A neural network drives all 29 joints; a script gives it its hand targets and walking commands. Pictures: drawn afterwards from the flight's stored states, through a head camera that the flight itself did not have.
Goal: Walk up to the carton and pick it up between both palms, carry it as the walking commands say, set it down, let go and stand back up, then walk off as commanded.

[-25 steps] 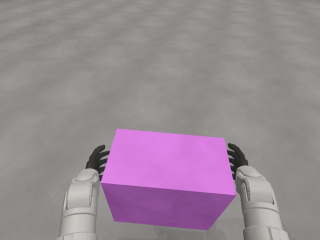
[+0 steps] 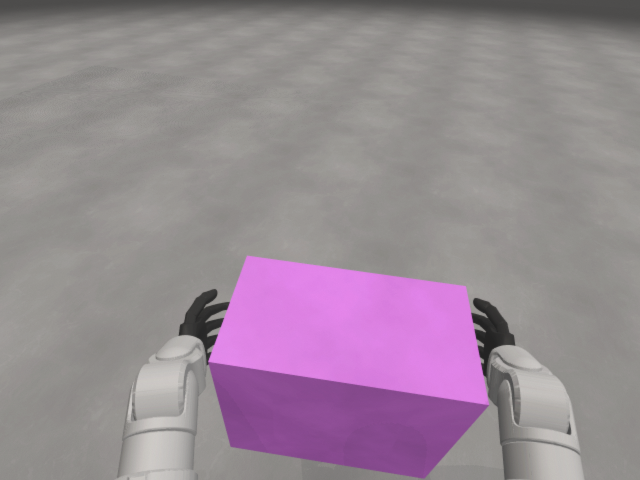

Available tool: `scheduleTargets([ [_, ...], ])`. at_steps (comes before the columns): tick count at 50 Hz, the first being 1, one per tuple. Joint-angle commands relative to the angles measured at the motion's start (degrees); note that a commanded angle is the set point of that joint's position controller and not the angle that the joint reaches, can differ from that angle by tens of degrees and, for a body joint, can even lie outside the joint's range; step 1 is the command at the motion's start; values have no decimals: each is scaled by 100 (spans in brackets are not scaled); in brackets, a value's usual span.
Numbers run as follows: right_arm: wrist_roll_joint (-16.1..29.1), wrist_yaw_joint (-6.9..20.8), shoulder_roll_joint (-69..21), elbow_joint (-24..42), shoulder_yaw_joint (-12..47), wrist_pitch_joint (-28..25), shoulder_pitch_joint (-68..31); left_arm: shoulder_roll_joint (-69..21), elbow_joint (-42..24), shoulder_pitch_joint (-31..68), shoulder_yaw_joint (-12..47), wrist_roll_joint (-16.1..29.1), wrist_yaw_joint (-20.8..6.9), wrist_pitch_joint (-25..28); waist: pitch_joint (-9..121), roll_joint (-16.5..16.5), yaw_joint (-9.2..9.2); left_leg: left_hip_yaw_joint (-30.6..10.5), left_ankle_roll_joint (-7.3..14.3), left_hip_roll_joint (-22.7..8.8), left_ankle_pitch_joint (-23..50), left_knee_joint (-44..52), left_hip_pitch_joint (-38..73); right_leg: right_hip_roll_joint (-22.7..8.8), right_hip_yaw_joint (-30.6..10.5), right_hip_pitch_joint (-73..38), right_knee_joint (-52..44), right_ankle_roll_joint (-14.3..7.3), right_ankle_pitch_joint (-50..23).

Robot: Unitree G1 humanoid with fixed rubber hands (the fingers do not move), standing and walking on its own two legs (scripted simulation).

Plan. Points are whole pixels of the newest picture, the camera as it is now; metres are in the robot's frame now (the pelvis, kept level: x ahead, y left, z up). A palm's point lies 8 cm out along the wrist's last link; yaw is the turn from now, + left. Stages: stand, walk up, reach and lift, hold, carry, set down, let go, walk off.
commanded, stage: carry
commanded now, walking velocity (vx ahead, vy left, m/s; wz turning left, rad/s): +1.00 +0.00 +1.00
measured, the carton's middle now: (339, 372) +0.29 -0.01 +0.00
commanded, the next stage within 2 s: none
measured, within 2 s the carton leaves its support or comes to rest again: neither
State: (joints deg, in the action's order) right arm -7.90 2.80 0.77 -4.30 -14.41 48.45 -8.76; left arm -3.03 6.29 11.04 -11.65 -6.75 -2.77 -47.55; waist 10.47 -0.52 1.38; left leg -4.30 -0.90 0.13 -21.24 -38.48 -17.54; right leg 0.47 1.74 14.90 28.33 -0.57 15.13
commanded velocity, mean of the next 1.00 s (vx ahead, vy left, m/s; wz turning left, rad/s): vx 0.00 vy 0.00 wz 0.00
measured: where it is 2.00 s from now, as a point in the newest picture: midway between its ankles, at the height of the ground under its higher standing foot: outside the picture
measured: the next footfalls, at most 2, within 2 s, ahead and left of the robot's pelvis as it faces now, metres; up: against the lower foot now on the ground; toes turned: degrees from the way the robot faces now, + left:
right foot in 0.28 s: +0.12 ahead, -0.08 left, +0.00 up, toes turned +5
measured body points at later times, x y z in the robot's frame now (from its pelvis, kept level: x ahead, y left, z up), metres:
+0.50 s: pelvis +0.10 +0.06 -0.01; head -0.02 +0.05 +0.42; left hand +0.33 +0.28 +0.08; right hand +0.36 -0.11 +0.07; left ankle +0.03 +0.13 -0.74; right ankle +0.08 -0.08 -0.73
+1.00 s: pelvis +0.12 +0.06 -0.01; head +0.06 +0.04 +0.43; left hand +0.36 +0.27 +0.09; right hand +0.40 -0.11 +0.07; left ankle +0.03 +0.13 -0.73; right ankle +0.08 -0.08 -0.73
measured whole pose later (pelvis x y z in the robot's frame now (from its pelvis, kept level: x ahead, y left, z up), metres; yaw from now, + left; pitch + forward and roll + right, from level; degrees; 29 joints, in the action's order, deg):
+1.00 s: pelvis +0.12 +0.06 -0.01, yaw +6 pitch +4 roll -2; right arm -2.3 -1.9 -0.3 13.2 -12.7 66.3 -5.1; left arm -2.8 -12.4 6.9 -12.2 -3.2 -1.1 -65.2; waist 14.9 -3.2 1.2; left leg -2.9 4.1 3.2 -25.5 -37.7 -13.9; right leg -2.2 5.7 15.9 35.3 0.7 22.1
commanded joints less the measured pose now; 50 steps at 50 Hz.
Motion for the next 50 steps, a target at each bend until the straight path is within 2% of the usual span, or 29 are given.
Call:
scheduleTargets([
  [1,2425,946,-5270,2241,4600,693,-4203,-5120,-2546,2945,4416,1903,-605,-725,1309,670,-92,419,210,-488,109,185,-1303,-2195,-1002,-1149,-957,-517,2371],
  [3,2306,799,-4916,2022,4315,1086,-3524,-4863,-2627,2779,4334,1870,-409,-1144,1522,-171,-236,74,366,-225,144,1200,-2,-1259,14,-449,317,-147,1298],
  [4,2253,711,-4615,1987,4122,1289,-3400,-4715,-2610,2695,4246,1832,-324,-1360,1360,-1106,-262,-913,607,-714,666,1763,518,-607,648,344,1415,139,685],
  [5,2183,633,-4388,1835,3894,1488,-3121,-4425,-2605,2579,4069,1733,-244,-1560,1141,-2029,-266,-2051,928,-1548,2003,1691,1421,-133,938,1829,2131,436,958],
  [6,2142,522,-4428,2015,3818,1654,-2940,-4385,-2588,2569,4019,1771,-181,-1752,734,-2181,-322,-2504,1322,-1740,2571,1817,1917,123,851,2741,1958,506,1527],
  [8,2145,360,-4475,2250,3822,1886,-2906,-4293,-2740,2776,3990,1869,-93,-1977,278,-1456,-365,-1996,1307,-1451,3844,1889,1767,211,793,2730,1305,428,1576],
  [11,2239,179,-4536,2712,3871,2137,-3310,-4374,-3045,3175,3825,2096,-17,-2209,463,-1162,-223,-858,843,-999,4254,1304,822,272,906,815,-14,258,388],
  [13,2289,57,-4498,3035,3874,2240,-3474,-4364,-3065,3138,3562,2094,17,-2330,1033,-520,-173,-158,524,-542,3291,518,-400,-266,273,-1179,-188,88,-565],
  [15,2339,-29,-4572,3177,3874,2325,-3552,-4283,-3087,2752,3353,2008,82,-2383,1438,991,-99,354,288,-97,862,-515,-2050,-1557,-1146,-2854,-178,-501,-2641],
  [16,2136,-31,-4292,2621,3620,2258,-3383,-3894,-2771,2783,3110,1800,70,-2270,1410,1288,-100,594,216,5,-227,-656,-2419,-2063,-1544,-3045,-241,-818,-3318],
  [17,2462,-33,-4610,3399,3999,2285,-3754,-4182,-3369,2909,3412,2003,80,-2289,1351,1338,-115,561,197,-185,-556,-415,-2165,-2161,-1417,-2644,-293,-929,-2990],
  [18,2377,-26,-4435,3075,3919,2228,-3789,-4069,-3023,3000,3297,1857,84,-2239,1090,1165,-199,589,228,-226,-239,151,-1736,-1915,-1076,-2174,-251,-817,-2637],
  [19,2490,-16,-4567,3269,4078,2193,-3695,-4268,-3223,3001,3485,1921,101,-2234,902,614,-243,554,277,-105,394,909,-1165,-1513,-501,-1639,-32,-596,-2372],
  [20,2416,3,-4459,3153,4010,2136,-3714,-4241,-3080,2998,3503,1859,97,-2192,883,0,-200,205,371,-251,2048,1148,-399,-1039,76,-975,376,-262,-2225],
  [22,2256,44,-4314,2749,3717,1969,-3573,-4127,-2890,3247,3425,1775,92,-2039,1007,-1183,-252,-903,655,-1008,6008,974,1252,-385,633,695,1387,178,-704],
  [24,2633,48,-4861,3767,4237,2013,-3625,-4724,-3795,3194,4040,2203,101,-2078,1119,-1408,-281,-1221,895,-1256,7676,877,2259,-36,798,1574,1201,272,750],
  [27,2522,25,-4846,3847,4247,2054,-3437,-4783,-3771,2914,4064,2266,71,-2117,1258,-885,-221,-686,674,-949,7351,711,1813,-77,760,708,353,161,-234],
  [30,2383,6,-4642,3549,4194,2137,-3023,-4461,-3502,2589,3785,2094,60,-2185,1710,-242,-236,-235,400,-586,6151,343,758,-547,373,-940,619,-55,-2666],
  [32,2407,30,-4657,3614,4268,2113,-2943,-4395,-3616,2568,3816,2066,31,-2158,1724,-92,-244,-181,322,-485,5641,316,436,-785,262,-1230,823,-105,-3555],
  [33,2300,69,-4528,3269,4120,2043,-3032,-4228,-3210,2498,3605,1890,0,-2087,1737,-69,-239,-220,341,-499,5523,356,473,-812,282,-1151,877,-97,-3520],
  [36,2287,103,-4592,3331,4170,1936,-3060,-4338,-3351,2591,3751,1949,-46,-1981,1529,-336,-228,-349,408,-597,6056,535,711,-661,418,-708,871,18,-2682],
  [38,2447,112,-4786,3754,4444,1891,-3267,-4554,-3614,2559,3961,2089,-75,-1941,1504,-219,-225,-403,441,-680,6385,525,845,-547,473,-611,702,55,-2333],
  [39,2445,118,-4797,3761,4470,1910,-3215,-4552,-3637,2487,3979,2100,-79,-1949,1548,-207,-216,-376,443,-669,6297,501,812,-548,477,-664,642,57,-2324],
  [40,2110,148,-4407,2907,4035,1821,-3117,-4125,-2808,2354,3507,1768,-120,-1855,1492,-136,-209,-334,435,-646,5904,498,660,-636,411,-744,710,19,-2567],
  [41,2337,138,-4700,3448,4384,1834,-3181,-4384,-3411,2466,3845,1990,-104,-1860,1434,-17,-206,-310,438,-592,5575,485,505,-664,368,-842,672,-16,-2790],
  [43,1944,197,-4260,2430,3861,1671,-3008,-3878,-2559,2444,3374,1648,-162,-1678,1444,36,-208,-236,417,-566,4983,505,303,-809,291,-987,788,-75,-3097],
  [46,2112,204,-4470,2944,4198,1553,-2923,-4133,-3051,2394,3720,1860,-171,-1553,1378,117,-206,-302,441,-599,4594,600,288,-875,260,-869,828,-95,-2985],
  [48,1828,235,-4090,2273,3864,1398,-2826,-3747,-2335,2148,3320,1551,-202,-1403,1379,15,-191,-347,492,-646,4665,567,352,-822,228,-770,838,-113,-2775],
  [50,1954,228,-4289,2647,4120,1311,-2876,-3913,-2695,2192,3525,1698,-205,-1307,1372,268,-187,-288,521,-632,4444,470,331,-860,184,-802,768,-120,-2943],
])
